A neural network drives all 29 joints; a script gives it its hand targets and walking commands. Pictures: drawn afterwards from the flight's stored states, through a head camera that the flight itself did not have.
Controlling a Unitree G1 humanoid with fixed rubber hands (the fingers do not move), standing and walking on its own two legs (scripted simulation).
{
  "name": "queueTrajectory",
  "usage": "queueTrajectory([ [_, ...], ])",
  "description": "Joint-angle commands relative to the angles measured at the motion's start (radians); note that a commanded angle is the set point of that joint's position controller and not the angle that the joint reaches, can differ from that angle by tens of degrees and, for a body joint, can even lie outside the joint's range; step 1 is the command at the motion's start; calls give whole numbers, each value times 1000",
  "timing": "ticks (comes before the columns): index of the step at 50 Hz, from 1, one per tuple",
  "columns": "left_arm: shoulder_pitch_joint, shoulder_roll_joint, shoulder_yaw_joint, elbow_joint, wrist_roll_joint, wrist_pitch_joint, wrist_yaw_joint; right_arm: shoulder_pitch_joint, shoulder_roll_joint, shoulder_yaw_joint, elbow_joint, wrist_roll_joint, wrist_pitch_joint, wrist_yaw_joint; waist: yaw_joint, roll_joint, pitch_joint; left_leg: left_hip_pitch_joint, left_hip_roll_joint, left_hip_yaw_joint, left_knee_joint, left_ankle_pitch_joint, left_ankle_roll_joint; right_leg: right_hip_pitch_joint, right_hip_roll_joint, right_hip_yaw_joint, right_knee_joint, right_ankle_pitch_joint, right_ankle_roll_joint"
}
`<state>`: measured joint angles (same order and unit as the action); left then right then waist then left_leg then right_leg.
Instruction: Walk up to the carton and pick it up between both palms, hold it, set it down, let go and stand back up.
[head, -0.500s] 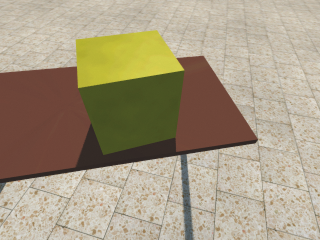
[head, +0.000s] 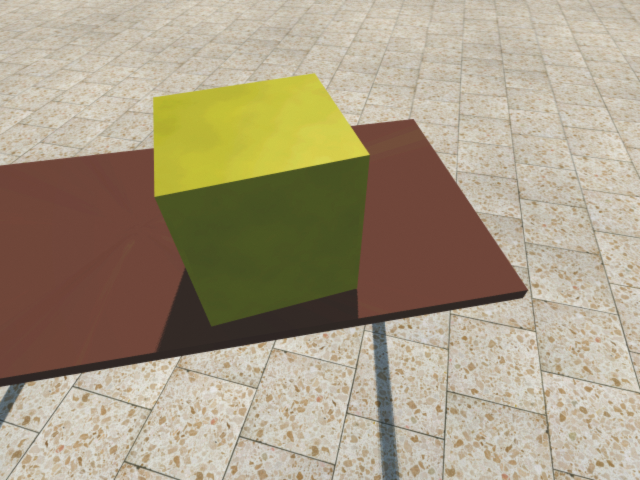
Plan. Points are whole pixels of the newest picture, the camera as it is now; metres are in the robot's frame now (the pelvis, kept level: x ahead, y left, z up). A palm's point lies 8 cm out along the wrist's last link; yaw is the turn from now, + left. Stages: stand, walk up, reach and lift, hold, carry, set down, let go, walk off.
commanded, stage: stand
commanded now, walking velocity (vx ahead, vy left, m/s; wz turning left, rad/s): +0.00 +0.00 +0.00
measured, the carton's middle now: (262, 200) +0.53 +0.10 +0.07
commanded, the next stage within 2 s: none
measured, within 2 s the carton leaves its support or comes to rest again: neither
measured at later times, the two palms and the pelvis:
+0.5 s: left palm out of the picture +0.09 +0.30 -0.11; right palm out of the picture +0.06 -0.31 -0.12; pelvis +0.00 -0.01 +0.00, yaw -1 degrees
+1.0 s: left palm out of the picture +0.09 +0.29 -0.12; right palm out of the picture +0.06 -0.31 -0.11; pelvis +0.00 -0.01 +0.00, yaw -1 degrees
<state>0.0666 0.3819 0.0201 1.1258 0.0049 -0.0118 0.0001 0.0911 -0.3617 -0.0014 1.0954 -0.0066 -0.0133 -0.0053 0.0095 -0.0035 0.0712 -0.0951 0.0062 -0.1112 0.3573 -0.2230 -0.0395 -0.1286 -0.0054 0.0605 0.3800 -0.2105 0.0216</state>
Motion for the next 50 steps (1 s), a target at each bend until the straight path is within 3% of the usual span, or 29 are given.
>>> queueTrajectory([
  [1, -23, 183, 22, -63, 2, -17, 9, -21, -259, -60, -42, 2, -9, -11, -11, 1, -102, 7, 95, -21, -44, 235, 54, 57, -100, 78, -50, 273, -34],
  [3, -44, 159, 23, -56, 5, -14, 7, -18, -239, -53, -50, 0, -7, -13, -6, 10, -141, 13, 108, -46, -38, 276, 61, 88, -105, 52, -46, 305, -36],
  [4, -53, 176, 26, -71, 8, -15, 8, 20, -199, -39, -39, 10, -13, -9, -30, 12, -124, -4, 98, -37, -44, 252, 60, 104, -111, 66, -36, 333, -49],
  [5, -42, 183, 26, -69, -2, -14, 6, -16, -216, -37, -43, 4, -14, -14, -11, 13, -143, 23, 98, -30, -45, 262, 53, 79, -100, 61, -32, 312, -37],
  [7, -28, 224, 38, -38, 1, -17, 8, 0, -212, -36, -41, 0, -13, -15, -9, -37, -82, -18, 105, -44, -51, 212, 53, 54, -86, 59, -76, 227, -31],
  [8, -26, 224, 44, -37, 4, -11, 3, -8, -206, -33, -49, -6, -11, -12, -25, 17, -74, -30, 93, -20, -50, 168, 43, 49, -91, 58, -74, 197, -42],
  [10, -67, 187, 29, -66, 4, -15, 3, 7, -173, -27, -42, 3, -3, -11, -24, -27, -47, -56, 97, -28, -60, 142, 47, 28, -100, 64, -57, 214, -37],
  [13, -11, 177, 36, -53, -5, -17, 6, -3, -235, -48, -48, -1, -12, -12, 3, 63, -120, -6, 96, -7, -45, 207, 47, 66, -99, 65, -39, 283, -33],
  [17, -17, 196, 37, -41, -5, -11, 5, 26, -215, -37, -54, 2, -16, -17, -16, 9, -131, 7, 104, -13, -34, 227, 42, 58, -97, 67, -39, 252, -49],
  [20, -34, 183, 39, -53, 3, -1, 7, -25, -222, -38, -65, 1, -11, -19, 0, 67, -64, -47, 106, -19, -40, 165, 50, 26, -96, 69, -47, 187, -56],
  [21, -35, 223, 48, -41, 14, -7, 2, 12, -223, -42, -41, 3, -4, -23, -14, 15, -77, -21, 104, -23, -64, 166, 50, 46, -92, 70, -38, 184, -54],
  [22, -47, 209, 48, -73, -1, -9, 6, -6, -191, -34, -60, -4, -8, -17, 5, 10, -51, -50, 108, -21, -63, 191, 50, 27, -79, 58, -26, 215, -48],
  [24, -70, 174, 38, -69, 6, -5, 1, 43, -227, -41, -39, 2, -16, -16, -15, 15, -84, -54, 96, -19, -61, 151, 53, 54, -94, 74, -42, 216, -54],
  [25, -60, 220, 57, -57, 5, -5, 2, -6, -199, -33, -56, -5, -14, -10, -17, -46, -71, -36, 99, -23, -60, 134, 50, 15, -71, 59, -49, 148, -45],
  [26, -60, 219, 54, -62, 12, -6, 3, 6, -244, -53, -55, -4, -4, -12, -28, 9, -50, -25, 93, -14, -46, 113, 41, -17, -75, 65, -65, 132, -38],
  [27, -61, 213, 55, -72, 12, -5, 8, 2, -205, -45, -60, -7, -5, -12, -35, -52, -57, -33, 105, -5, -55, 133, 44, 2, -70, 48, -51, 188, -32],
  [29, -23, 207, 54, -66, -5, -17, 5, 10, -194, -34, -54, -7, -12, -11, 3, 26, -135, -32, 91, -15, -53, 156, 47, 64, -82, 63, -37, 182, -43],
  [30, -73, 204, 48, -67, 1, -9, 6, 21, -175, -25, -53, -7, -8, -9, -9, -33, -102, -42, 94, -27, -59, 136, 51, 48, -95, 71, -43, 160, -49],
  [31, -44, 182, 53, -67, 3, -13, 9, -4, -201, -31, -46, -8, -6, -15, 7, -8, -83, -43, 96, -17, -55, 130, 48, 41, -99, 86, -58, 174, -50],
  [32, -53, 225, 54, -59, 1, -14, 5, -7, -223, -41, -44, 3, -4, -14, -14, -49, -93, -28, 100, -32, -70, 134, 52, 34, -93, 70, -65, 144, -49],
  [33, -56, 205, 57, -65, 3, -9, 7, 5, -203, -40, -60, -4, -8, -13, -15, 5, -90, -52, 93, -5, -46, 160, 54, 42, -99, 102, -60, 171, -59],
  [36, -40, 185, 40, -58, 6, -7, 5, -13, -217, -35, -48, -14, -13, -14, -11, 11, -39, -35, 101, -21, -47, 81, 68, -3, -102, 99, -86, 134, -53],
  [37, -28, 236, 53, -47, 4, -10, 9, 36, -168, -28, -57, -5, -3, -13, -24, -48, -91, -54, 89, -29, -56, 106, 56, 57, -91, 86, -69, 113, -44],
  [39, -69, 196, 42, -81, 13, -11, 4, 39, -215, -42, -54, -7, -3, -9, -34, -6, -78, -34, 76, -4, -47, 103, 48, 41, -91, 81, -68, 148, -36],
  [41, -72, 226, 45, -62, 10, -10, 8, 18, -176, -30, -59, -1, 6, -7, -32, -83, -112, 0, 91, -16, -32, 117, 51, 23, -96, 85, -98, 115, -33],
  [43, -61, 215, 43, -66, 1, -18, 10, 12, -195, -36, -63, -5, 3, -12, -22, 8, -29, -44, 93, -17, -45, 107, 57, -9, -93, 94, -88, 135, -43],
  [44, -72, 197, 40, -59, 10, -14, 14, 21, -202, -35, -58, -9, 3, -19, -43, -50, -73, -33, 93, -15, -44, 126, 47, 18, -101, 92, -78, 165, -47],
  [45, -32, 185, 41, -70, 4, -17, 17, 16, -209, -38, -61, -16, -5, -17, -14, 15, -60, -45, 92, -12, -37, 116, 58, 25, -101, 102, -77, 201, -52],
  [50, -25, 195, 48, -51, 8, -18, 13, 9, -212, -37, -62, -5, -14, -10, 5, 72, -114, -40, 93, -23, -48, 184, 51, 70, -87, 71, -34, 248, -51],
])
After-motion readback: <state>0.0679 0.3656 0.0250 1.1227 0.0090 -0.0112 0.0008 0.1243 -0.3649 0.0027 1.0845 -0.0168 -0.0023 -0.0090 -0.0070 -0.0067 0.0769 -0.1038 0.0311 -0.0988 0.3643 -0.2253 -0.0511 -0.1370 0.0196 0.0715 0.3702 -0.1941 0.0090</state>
